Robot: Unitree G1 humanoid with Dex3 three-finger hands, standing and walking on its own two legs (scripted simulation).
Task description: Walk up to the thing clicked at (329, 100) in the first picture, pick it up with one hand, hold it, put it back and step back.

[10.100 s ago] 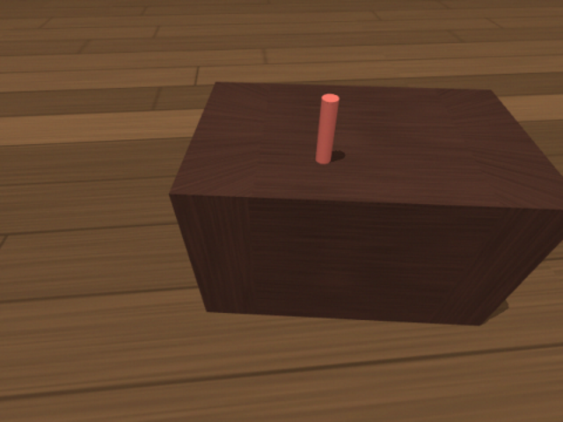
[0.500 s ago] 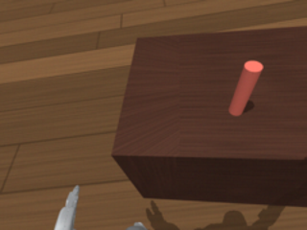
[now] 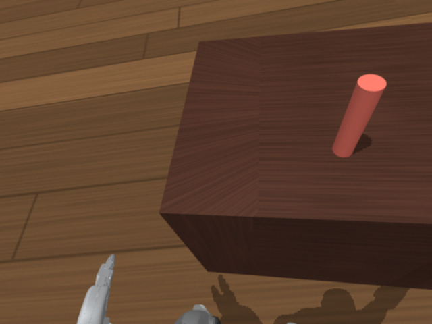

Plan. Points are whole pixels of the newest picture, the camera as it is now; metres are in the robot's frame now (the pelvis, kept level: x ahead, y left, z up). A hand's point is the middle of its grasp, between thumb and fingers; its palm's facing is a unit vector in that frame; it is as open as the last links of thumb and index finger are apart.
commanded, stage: go down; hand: right
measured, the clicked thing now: (354, 121) +0.54 -0.21 +0.03
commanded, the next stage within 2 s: approach in 0.56 s
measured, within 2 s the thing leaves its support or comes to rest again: neither
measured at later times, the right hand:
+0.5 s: hand out of the picture +0.44 -0.40 +0.12, palm faces +0.26 +0.97 +0.01, open 17.5 cm
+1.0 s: hand out of the picture +0.45 -0.35 +0.09, palm faces +0.18 +0.98 +0.02, open 17.4 cm
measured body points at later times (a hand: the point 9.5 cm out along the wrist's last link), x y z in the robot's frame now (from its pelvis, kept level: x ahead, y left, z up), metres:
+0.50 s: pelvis +0.00 +0.00 +0.00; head +0.10 -0.05 +0.43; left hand +0.15 +0.26 -0.04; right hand +0.42 -0.45 +0.13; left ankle +0.05 +0.15 -0.68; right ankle -0.01 -0.11 -0.68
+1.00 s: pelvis -0.01 +0.00 -0.01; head +0.10 -0.05 +0.42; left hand +0.15 +0.26 -0.04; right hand +0.44 -0.40 +0.09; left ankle +0.05 +0.15 -0.68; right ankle -0.01 -0.11 -0.68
